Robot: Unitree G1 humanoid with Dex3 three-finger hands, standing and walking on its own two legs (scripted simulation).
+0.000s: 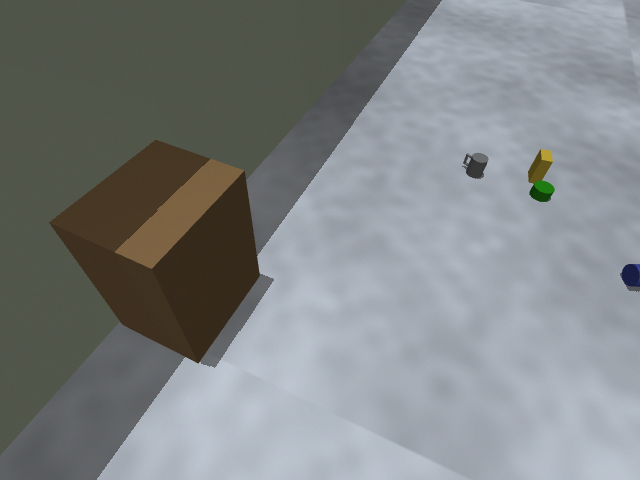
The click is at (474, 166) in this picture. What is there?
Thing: mug
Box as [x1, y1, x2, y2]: [463, 153, 488, 177]
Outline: 466,154 463,162 468,166 466,173 472,177 479,177 488,159 487,157 481,153 474,153 471,156 469,154
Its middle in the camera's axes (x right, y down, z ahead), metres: +0.76 -0.38 +1.95
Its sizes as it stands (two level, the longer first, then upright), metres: 0.112 0.078 0.097
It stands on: the floor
